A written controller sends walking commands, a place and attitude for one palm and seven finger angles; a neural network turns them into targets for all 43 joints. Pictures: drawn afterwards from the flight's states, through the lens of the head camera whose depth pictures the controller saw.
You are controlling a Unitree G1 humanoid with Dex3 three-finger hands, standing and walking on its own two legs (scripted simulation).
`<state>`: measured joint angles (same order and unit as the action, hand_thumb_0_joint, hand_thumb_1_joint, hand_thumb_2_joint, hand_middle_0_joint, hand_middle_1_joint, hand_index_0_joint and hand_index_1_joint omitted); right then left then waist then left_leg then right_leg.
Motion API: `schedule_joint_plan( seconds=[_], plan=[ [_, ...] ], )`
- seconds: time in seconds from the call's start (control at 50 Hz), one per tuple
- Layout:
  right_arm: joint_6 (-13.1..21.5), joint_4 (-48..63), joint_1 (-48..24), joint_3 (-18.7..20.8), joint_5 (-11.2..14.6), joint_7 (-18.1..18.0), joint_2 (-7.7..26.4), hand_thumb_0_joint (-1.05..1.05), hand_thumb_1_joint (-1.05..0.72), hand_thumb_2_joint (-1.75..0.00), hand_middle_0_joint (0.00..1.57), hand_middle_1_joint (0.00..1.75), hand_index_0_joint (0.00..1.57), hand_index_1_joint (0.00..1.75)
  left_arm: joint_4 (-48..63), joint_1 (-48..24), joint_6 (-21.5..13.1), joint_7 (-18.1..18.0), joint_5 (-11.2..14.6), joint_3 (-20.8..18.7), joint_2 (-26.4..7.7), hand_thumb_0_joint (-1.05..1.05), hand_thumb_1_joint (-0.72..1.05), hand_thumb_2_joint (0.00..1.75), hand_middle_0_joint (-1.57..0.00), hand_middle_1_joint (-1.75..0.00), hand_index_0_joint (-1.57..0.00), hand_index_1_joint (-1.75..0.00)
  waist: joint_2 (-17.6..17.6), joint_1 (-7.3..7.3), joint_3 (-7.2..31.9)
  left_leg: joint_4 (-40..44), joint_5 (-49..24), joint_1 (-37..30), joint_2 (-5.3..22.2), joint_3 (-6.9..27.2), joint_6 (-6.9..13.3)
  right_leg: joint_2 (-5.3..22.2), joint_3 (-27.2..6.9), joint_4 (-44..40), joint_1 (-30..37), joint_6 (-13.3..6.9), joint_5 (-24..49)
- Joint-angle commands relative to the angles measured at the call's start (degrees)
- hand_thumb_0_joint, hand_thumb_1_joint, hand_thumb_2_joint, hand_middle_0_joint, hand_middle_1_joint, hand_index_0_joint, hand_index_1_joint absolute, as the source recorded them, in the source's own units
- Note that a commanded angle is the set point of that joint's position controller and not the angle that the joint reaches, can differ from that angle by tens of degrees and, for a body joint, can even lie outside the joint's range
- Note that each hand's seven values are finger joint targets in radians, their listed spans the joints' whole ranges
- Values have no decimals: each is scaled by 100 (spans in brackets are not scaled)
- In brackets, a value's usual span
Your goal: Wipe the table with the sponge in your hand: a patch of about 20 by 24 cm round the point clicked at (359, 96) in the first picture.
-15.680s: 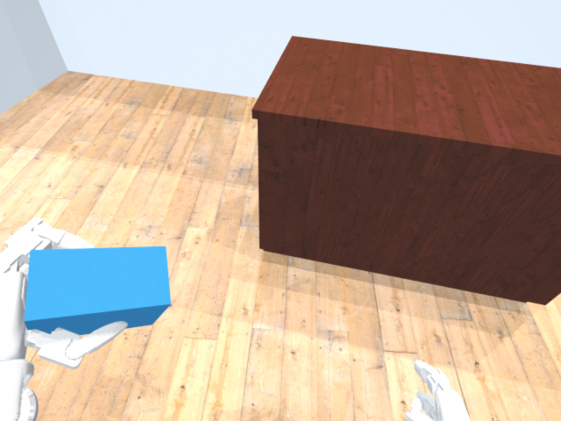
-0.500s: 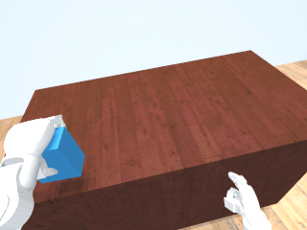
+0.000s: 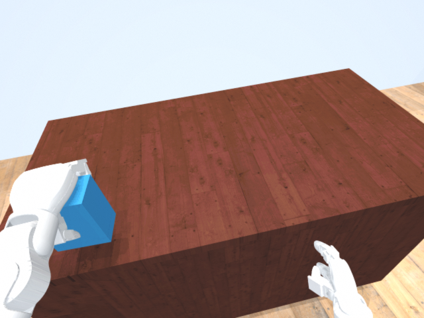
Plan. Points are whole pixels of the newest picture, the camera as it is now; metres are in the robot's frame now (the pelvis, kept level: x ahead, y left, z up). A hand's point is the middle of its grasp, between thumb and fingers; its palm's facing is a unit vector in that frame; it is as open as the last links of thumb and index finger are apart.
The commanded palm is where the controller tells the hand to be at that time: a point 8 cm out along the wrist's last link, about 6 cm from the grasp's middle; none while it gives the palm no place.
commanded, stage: move the sponge above the wiping area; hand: left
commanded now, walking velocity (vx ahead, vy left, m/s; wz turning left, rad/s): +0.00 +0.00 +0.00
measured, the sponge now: (78, 220) +0.23 +0.31 +0.08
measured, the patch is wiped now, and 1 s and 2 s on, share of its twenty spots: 0.00 0.00 0.00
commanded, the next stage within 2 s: lower the sponge onto the table in 1.66 s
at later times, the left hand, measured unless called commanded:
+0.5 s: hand (56, 207) +0.23 +0.34 +0.11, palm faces -0.03 -0.05 -1.00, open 10.5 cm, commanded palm +0.21 +0.34 +0.18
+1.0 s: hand (55, 208) +0.23 +0.35 +0.10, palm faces -0.02 -0.06 -1.00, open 10.5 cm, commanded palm +0.21 +0.35 +0.17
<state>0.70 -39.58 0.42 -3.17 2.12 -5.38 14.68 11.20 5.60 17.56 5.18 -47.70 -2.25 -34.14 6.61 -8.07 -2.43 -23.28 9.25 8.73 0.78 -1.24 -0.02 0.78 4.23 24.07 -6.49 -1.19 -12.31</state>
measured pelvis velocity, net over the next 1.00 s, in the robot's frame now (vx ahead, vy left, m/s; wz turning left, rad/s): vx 0.01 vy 0.02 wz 0.02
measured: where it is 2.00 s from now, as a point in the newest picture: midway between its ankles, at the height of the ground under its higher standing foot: outside the picture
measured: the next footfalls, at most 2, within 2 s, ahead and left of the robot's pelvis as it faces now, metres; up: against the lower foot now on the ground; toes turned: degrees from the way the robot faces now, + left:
none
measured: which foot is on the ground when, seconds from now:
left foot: down 0.00-1.00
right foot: down 0.00-1.00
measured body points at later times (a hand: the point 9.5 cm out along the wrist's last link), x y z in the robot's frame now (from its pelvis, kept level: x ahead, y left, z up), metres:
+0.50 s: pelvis +0.01 +0.00 +0.00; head +0.01 -0.03 +0.45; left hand +0.23 +0.34 +0.16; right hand +0.25 -0.21 -0.09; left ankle +0.04 +0.12 -0.74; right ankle +0.02 -0.11 -0.74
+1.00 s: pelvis +0.01 +0.02 +0.00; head +0.01 -0.01 +0.45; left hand +0.23 +0.35 +0.15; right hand +0.25 -0.19 -0.09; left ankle +0.04 +0.12 -0.74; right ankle +0.02 -0.11 -0.74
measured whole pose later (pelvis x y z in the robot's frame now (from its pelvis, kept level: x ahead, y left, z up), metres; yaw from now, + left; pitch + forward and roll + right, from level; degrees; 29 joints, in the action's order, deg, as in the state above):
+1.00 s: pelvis +0.01 +0.02 +0.00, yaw +1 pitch -4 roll -1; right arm 1.2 -40.0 3.2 -1.6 2.2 -6.7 14.7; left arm 2.6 5.1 8.6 3.5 -48.3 -5.9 -34.9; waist 5.5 -7.7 -2.8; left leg -25.1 10.6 11.0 -0.2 -0.3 1.2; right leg 1.5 5.0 22.8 -6.8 -0.1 -12.3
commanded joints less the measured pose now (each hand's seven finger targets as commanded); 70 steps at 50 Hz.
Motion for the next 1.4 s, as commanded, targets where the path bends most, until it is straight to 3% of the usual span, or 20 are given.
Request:
schedule_joint_plan(
  seconds=[0.0, 0.26, 0.4, 0.44, 0.5, 0.52, 0.54, 0.66, 0.7, 0.72, 0.78, 0.82, 0.88, 0.94, 1.0, 1.06, 1.1, 1.12, 1.18, 1.38],
  plan=[
    [329, 1036, -1377, 163, 25, -47, 579, 0, -90, -90, 20, 30, 20, 30, 866, -1640, -21, -268, -216, -1162, -1690, 0, 10, 130, -120, -160, -120, -160, -123, 45, 1042, 308, -315, -394, -178, 476, 147, -118, -812, -589, -166, -310, -92],
    [318, 1013, -916, 270, -14, -54, 672, 0, -90, -90, 20, 30, 20, 30, 574, -1065, -417, -249, -99, -1506, -1882, 0, 10, 130, -120, -160, -120, -160, -201, 73, 1183, 87, -765, -418, -200, 466, 184, -42, -625, -527, -75, -243, 452],
    [376, 983, -1038, 260, 37, -134, 661, 0, -90, -90, 20, 30, 20, 30, 416, -1476, -605, -349, -76, -1603, -2046, 0, 10, 130, -120, -160, -120, -160, -5, 133, 1063, 111, -502, -476, -203, 467, 183, -90, -728, -612, -216, -288, 161],
    [384, 979, -837, 286, 16, -147, 642, 0, -90, -90, 20, 30, 20, 30, 316, -1485, -675, -343, -92, -1397, -1807, 0, 10, 130, -120, -160, -120, -160, -103, 177, 1184, 85, -667, -471, -200, 451, 194, -40, -533, -573, -156, -238, 342],
    [394, 958, -963, 291, 30, -142, 675, 0, -90, -90, 20, 30, 20, 30, 316, -1384, -742, -363, -84, -1740, -2150, 0, 10, 130, -120, -160, -120, -160, 25, 121, 1171, 94, -680, -506, -197, 472, 192, -94, -675, -572, -114, -293, 364],
    [382, 997, -840, 297, -14, -140, 657, 0, -90, -90, 20, 30, 20, 30, 350, -1395, -763, -338, -91, -1474, -1872, 0, 10, 130, -120, -160, -120, -160, 74, 137, 1324, 53, -788, -490, -191, 430, 204, -42, -471, -521, -36, -283, 503],
    [386, 980, -772, 317, -7, -126, 648, 0, -90, -90, 20, 30, 20, 30, 370, -1278, -799, -356, -89, -1564, -1915, 0, 10, 130, -120, -160, -120, -160, -16, 138, 1353, 43, -939, -520, -181, 463, 196, -34, -506, -492, -27, -256, 654],
    [246, 956, -700, 348, -21, -67, 720, 0, -90, -90, 20, 30, 20, 30, 151, -737, -726, -368, -35, -1884, -2096, 0, 10, 130, -120, -160, -120, -160, -243, 92, 1141, 17, -1007, -338, -159, 468, 181, -27, -533, -456, -43, -240, 823],
    [271, 1007, -943, 305, 30, -64, 680, 0, -90, -90, 20, 30, 20, 30, 341, -801, -737, -383, 22, -1934, -2130, 0, 10, 130, -120, -160, -120, -160, -27, 84, 1063, 55, -881, -389, -164, 471, 179, -86, -622, -497, -108, -273, 621],
    [249, 1020, -780, 324, -10, -85, 691, 0, -90, -90, 20, 30, 20, 30, 264, -876, -735, -360, 24, -1690, -1915, 0, 10, 130, -120, -160, -120, -160, 28, 135, 1104, 30, -806, -365, -143, 424, 194, -41, -448, -501, -139, -257, 569],
    [244, 945, -670, 348, 11, -122, 703, 0, -90, -90, 20, 30, 20, 30, 98, -1096, -827, -359, -44, -1602, -1912, 0, 10, 130, -120, -160, -120, -160, -144, 204, 1074, 95, -647, -380, -139, 513, 187, -59, -407, -560, -303, -203, 335],
    [328, 1019, -741, 328, 3, -149, 653, 0, -90, -90, 20, 30, 20, 30, 342, -1302, -913, -372, -52, -1432, -1788, 0, 10, 130, -120, -160, -120, -160, 120, 198, 1239, 77, -611, -488, -135, 488, 212, -66, -370, -535, -254, -256, 311],
    [344, 944, -649, 354, -20, -162, 651, 0, -90, -90, 20, 30, 20, 30, 438, -1512, -1005, -430, -158, -1397, -1819, 0, 10, 130, -120, -160, -120, -160, 87, 217, 1332, 143, -761, -599, -111, 617, 185, -89, -379, -517, -309, -231, 405],
    [392, 927, -684, 318, -9, -175, 616, 0, -90, -90, 20, 30, 20, 30, 318, -1736, -934, -502, -207, -1291, -1720, 0, 10, 130, -120, -160, -120, -160, 59, 218, 1246, 207, -589, -534, -112, 612, 173, -98, -377, -543, -316, -253, 272],
    [351, 935, -955, 291, -1, -127, 655, 0, -90, -90, 20, 30, 20, 30, 358, -1593, -762, -599, -252, -1770, -2168, 0, 10, 130, -120, -160, -120, -160, 211, 23, 1355, 282, -749, -525, -128, 614, 137, -131, -566, -506, -18, -350, 374],
    [271, 959, -839, 300, -25, -52, 631, 0, -90, -90, 20, 30, 20, 30, 336, -1269, -587, -547, -204, -1489, -1801, 0, 10, 130, -120, -160, -120, -160, 109, 42, 1334, 277, -942, -463, -108, 610, 119, -76, -397, -494, 6, -277, 496],
    [256, 966, -1041, 251, 27, -13, 638, 0, -90, -90, 20, 30, 20, 30, 222, -1129, -424, -502, -115, -1638, -1900, 0, 10, 130, -120, -160, -120, -160, 94, 12, 1133, 318, -792, -383, -120, 594, 108, -139, -521, -517, -20, -326, 400],
    [215, 1003, -934, 253, 1, -3, 653, 0, -90, -90, 20, 30, 20, 30, 194, -1102, -367, -424, -80, -1339, -1632, 0, 10, 130, -120, -160, -120, -160, 11, 69, 1126, 306, -690, -288, -111, 521, 131, -94, -340, -523, 7, -288, 383],
    [142, 984, -861, 254, 28, 4, 702, 0, -90, -90, 20, 30, 20, 30, 3, -1082, -295, -251, -121, -1282, -1693, 0, 10, 130, -120, -160, -120, -160, -254, 137, 1051, 312, -565, -226, -127, 544, 139, -71, -376, -560, -101, -222, 296],
    [312, 907, -683, 315, -4, -167, 665, 0, -90, -90, 20, 30, 20, 30, 263, -1811, -907, -414, -256, -1486, -1982, 0, 10, 130, -120, -160, -120, -160, 48, 198, 1221, 179, -567, -556, -170, 572, 187, -103, -447, -644, -261, -261, 205]
  ],
)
